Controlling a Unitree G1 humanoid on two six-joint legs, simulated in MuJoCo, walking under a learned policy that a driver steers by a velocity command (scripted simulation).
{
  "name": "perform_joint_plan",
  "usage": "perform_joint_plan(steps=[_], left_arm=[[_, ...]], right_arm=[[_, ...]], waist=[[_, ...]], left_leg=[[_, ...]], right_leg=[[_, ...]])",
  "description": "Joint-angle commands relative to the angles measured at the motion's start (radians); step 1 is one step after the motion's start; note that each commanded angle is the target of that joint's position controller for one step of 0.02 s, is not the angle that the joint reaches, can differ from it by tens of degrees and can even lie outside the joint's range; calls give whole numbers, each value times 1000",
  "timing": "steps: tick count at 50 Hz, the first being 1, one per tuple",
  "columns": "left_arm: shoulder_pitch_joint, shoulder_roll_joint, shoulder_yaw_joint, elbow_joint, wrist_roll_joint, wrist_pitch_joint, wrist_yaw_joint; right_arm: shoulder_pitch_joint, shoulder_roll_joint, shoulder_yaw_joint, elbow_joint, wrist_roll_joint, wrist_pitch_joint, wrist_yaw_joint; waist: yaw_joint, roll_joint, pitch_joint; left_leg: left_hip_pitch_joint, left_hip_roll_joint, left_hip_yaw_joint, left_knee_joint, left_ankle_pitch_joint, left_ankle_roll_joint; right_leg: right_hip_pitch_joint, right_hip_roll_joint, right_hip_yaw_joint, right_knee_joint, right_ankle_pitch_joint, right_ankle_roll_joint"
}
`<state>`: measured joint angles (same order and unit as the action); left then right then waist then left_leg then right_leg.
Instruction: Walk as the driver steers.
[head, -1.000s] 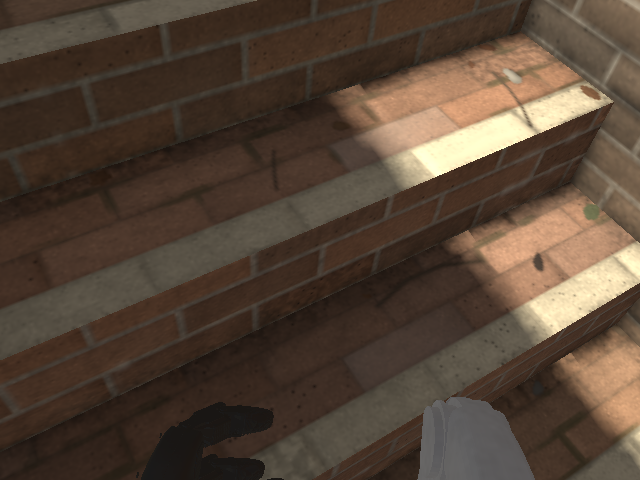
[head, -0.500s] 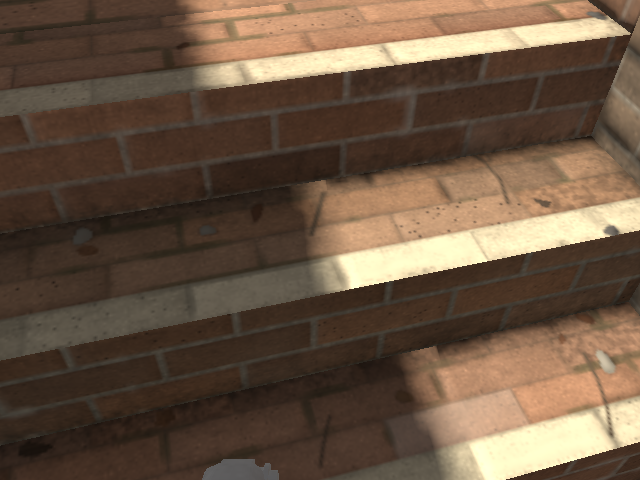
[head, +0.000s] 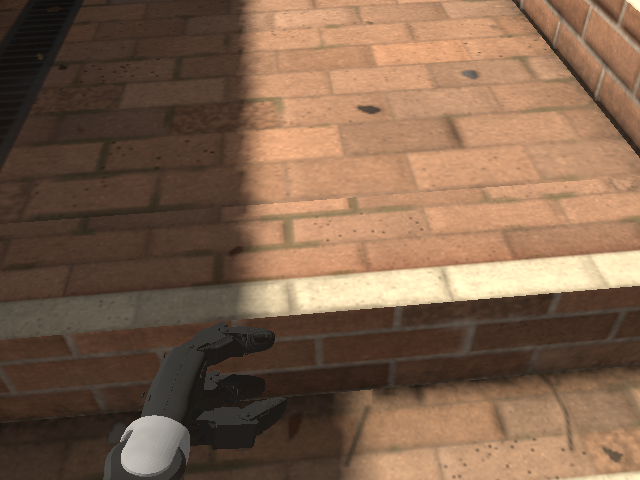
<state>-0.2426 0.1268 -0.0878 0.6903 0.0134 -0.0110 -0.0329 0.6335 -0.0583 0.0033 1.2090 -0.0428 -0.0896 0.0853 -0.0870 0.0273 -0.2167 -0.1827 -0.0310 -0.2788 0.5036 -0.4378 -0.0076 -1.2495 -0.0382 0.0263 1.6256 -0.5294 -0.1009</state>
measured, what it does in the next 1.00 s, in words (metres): climbs, turning left: left foot 0.20 m higher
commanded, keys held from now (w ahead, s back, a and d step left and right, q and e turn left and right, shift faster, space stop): w+q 0.48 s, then w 0.40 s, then w+e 0.12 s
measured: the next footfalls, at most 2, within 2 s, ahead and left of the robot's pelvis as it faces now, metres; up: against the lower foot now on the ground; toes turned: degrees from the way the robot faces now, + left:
left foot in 0.62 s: +0.41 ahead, +0.12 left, +0.40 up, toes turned +27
right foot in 1.06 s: +0.70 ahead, +0.01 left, +0.60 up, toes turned +22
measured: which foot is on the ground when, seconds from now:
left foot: down 0.00-0.04, up 0.06-0.60, down 0.62-1.00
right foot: down 0.00-0.64, up 0.66-1.00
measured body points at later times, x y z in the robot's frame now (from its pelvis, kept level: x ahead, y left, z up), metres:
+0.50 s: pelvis +0.23 -0.04 +0.22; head +0.22 -0.06 +0.67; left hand +0.03 +0.04 +0.07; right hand +0.49 -0.12 +0.12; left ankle +0.35 +0.13 -0.20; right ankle +0.14 -0.15 -0.53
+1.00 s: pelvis +0.48 +0.05 +0.42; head +0.46 +0.03 +0.87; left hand +0.57 +0.29 +0.32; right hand +0.46 -0.16 +0.25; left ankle +0.37 +0.10 -0.33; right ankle +0.65 -0.02 -0.04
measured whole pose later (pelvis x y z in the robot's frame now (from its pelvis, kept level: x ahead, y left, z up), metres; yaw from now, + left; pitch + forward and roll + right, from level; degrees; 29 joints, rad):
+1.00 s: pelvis +0.48 +0.05 +0.42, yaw +23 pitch +5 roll -1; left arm 0.07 0.11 -0.05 0.87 0.02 -0.01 -0.10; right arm 0.50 -0.15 0.04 1.16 -0.11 -0.04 0.11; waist -0.01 0.07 -0.15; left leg -0.15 0.01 0.09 0.36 -0.30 0.07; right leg -1.37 -0.06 -0.03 1.88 -0.11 -0.18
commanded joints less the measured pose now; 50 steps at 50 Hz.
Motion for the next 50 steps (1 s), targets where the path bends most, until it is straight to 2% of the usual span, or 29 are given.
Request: perform_joint_plan(steps=[1, 2, 3, 4, 5, 6, 8, 9, 12, 13, 14, 16, 20, 22, 25, 28, 29, 31, 32, 33, 34, 35, 36, 37, 40, 42, 45, 47, 50], left_arm=[[329, 255, 102, 26, -9, -11, -5], [542, 313, 120, 111, 29, -6, -1], [656, 357, 131, 165, 72, 23, -16], [623, 371, 133, 214, 45, 9, -13], [476, 329, 129, 227, 0, -6, -11], [412, 168, 95, 266, 13, -10, -18], [286, -61, 41, 303, 14, -14, -9], [263, -87, 39, 313, -1, -33, 4], [358, -32, 67, 371, 74, -73, 17], [384, -3, 78, 355, 78, -78, 0], [454, 4, 72, 387, 84, -76, -5], [575, -5, 54, 451, 111, -80, -15], [767, 3, 26, 517, 149, -95, -27], [897, 14, 14, 564, 168, -98, -59], [984, 12, 1, 604, 140, -95, -100], [902, 163, 23, 562, 58, -131, -112], [926, 249, 54, 562, 35, -140, -101], [872, 325, 96, 531, 25, -139, -111], [820, 334, 116, 525, 51, -138, -130], [869, 207, 93, 484, 131, -128, -170], [876, 125, 106, 500, 96, -99, -201], [831, 110, 132, 497, 27, -93, -173], [697, 57, 134, 467, 18, -99, -147], [633, 36, 127, 437, 45, -102, -123], [597, -35, 95, 352, 17, -58, -83], [586, -41, 72, 337, 6, -40, -85], [401, -4, 50, 199, 26, -42, -75], [229, 112, 73, 111, -9, -22, -65], [175, 85, 59, 61, 12, 21, -55]], right_arm=[[-305, -314, -83, -211, 39, -81, 44], [-134, -139, -40, -201, -14, -83, 53], [-143, -121, -59, -95, -18, -53, 65], [-200, -132, -68, -88, 4, -34, 73], [-237, -118, -65, -96, 22, -29, 60], [-246, -97, -61, -95, 6, -13, 38], [-254, -70, -43, -103, 18, 27, 36], [-264, -59, -41, -107, 28, 41, 41], [-395, -54, -2, -189, 46, 48, 48], [-445, -82, 2, -213, 51, 56, 49], [-491, -108, 5, -218, 46, 66, 56], [-554, -98, 22, -263, 44, 78, 34], [-776, -101, 44, -388, 43, 81, 5], [-893, -115, 47, -461, 31, 123, -1], [-1034, -93, 57, -538, 21, 183, 17], [-1021, -101, 46, -608, 50, 189, 60], [-970, -125, 40, -590, 23, 196, 65], [-826, -174, 17, -547, 13, 173, 43], [-619, -215, -12, -487, 21, 168, 17], [-300, -290, -27, -355, 11, 179, -9], [-106, -351, -59, -276, -52, 177, -15], [-31, -362, -95, -215, -62, 135, -18], [-128, -322, -85, -180, -46, 98, -18], [-239, -258, -69, -171, -31, 69, -6], [-502, -79, -13, -171, -42, 43, 24], [-448, -60, 2, -142, -48, 47, 7], [-334, -117, 21, -119, -128, 32, 7], [-406, -181, 20, -176, -99, 17, 16], [-264, -259, 30, -171, -39, 6, 30]], waist=[[326, -57, -166], [288, -323, -380], [326, -422, -191], [300, -338, 60], [192, -322, 172], [137, -95, 143], [50, 17, 95], [31, -5, 129], [10, 9, 119], [50, 1, 101], [74, -85, 111], [76, -39, 185], [123, -64, 188], [162, -99, 184], [164, -138, 241], [10, -192, 105], [-16, -272, 74], [-70, -345, 54], [-142, -325, -14], [-136, -76, -294], [-127, 110, -312], [-131, 32, -116], [-97, 39, 108], [-33, -25, 98], [181, -107, 142], [199, 67, 165], [191, -58, 182], [169, 17, 208], [133, 91, 159]], left_leg=[[-533, 99, -76, 175, 1660, 169], [-682, -40, -64, 479, 1007, 164], [-805, -133, -78, 1066, 388, 132], [-986, -99, -56, 1380, 502, 165], [-1016, -38, 27, 1482, 566, 189], [-971, -29, 22, 1503, 621, 237], [-937, 1, -13, 1509, 666, 279], [-962, 1, -30, 1473, 640, 283], [-1064, 39, 68, 1453, 596, 287], [-1060, 43, 126, 1466, 531, 267], [-1144, 36, 151, 1677, 475, 285], [-1391, 31, 97, 1830, 437, 334], [-1539, 86, 213, 1676, 434, 364], [-1535, 130, 275, 1459, 489, 353], [-1473, 206, 410, 1434, 321, 337], [-817, 60, 581, 1244, 247, 299], [-783, 28, 563, 1073, 131, 278], [-604, -70, 591, 666, 34, 239], [-358, -83, 489, 503, 109, 243], [223, 38, 131, 508, 751, 359], [293, 244, -320, 92, 761, 455], [143, 323, -430, -75, 476, 359], [-16, 310, -397, -25, 431, 338], [-57, 288, -304, 13, 449, 341], [-281, 200, 87, -76, 326, 219], [-263, 185, 108, -155, 252, 236], [-361, 126, 256, -184, 124, 163], [-565, 127, 366, -382, 214, 211], [-413, 245, 333, -440, 765, 288]], right_leg=[[1068, 42, 115, -430, 450, -87], [1364, -178, 614, -831, 273, -262], [1171, -301, 1058, -1184, -294, -312], [993, -266, 1025, -1281, -715, -234], [807, -285, 843, -1220, -610, -214], [736, -279, 661, -1160, -402, -183], [702, -255, 444, -1152, -81, -103], [706, -224, 311, -1173, 44, -63], [779, -164, -27, -1240, 194, -1], [810, -189, -59, -1322, 229, -43], [867, -208, -21, -1361, 204, -106], [995, -239, -36, -1381, 148, -95], [1179, -240, -116, -1458, 248, -95], [1216, -262, -125, -1528, 301, -111], [1243, -344, -183, -1663, 572, -118], [986, -284, -322, -1508, 1963, -116], [1159, -310, -293, -1460, 2172, -105], [1370, -313, -233, -1332, 2403, -105], [1310, -292, -178, -1111, 2412, -95], [914, -231, -71, -799, 1931, -69], [645, 29, 4, -291, 597, -8], [452, 90, 278, 169, 618, -30], [204, 121, 296, 492, 592, -34], [143, 128, 297, 571, 567, -56], [109, 32, 210, 461, 566, -147], [-73, 57, 131, 844, 379, -174], [-93, 6, 43, 648, 596, -200], [192, -50, -49, 320, 575, -122], [397, 22, -180, 34, 256, -1]])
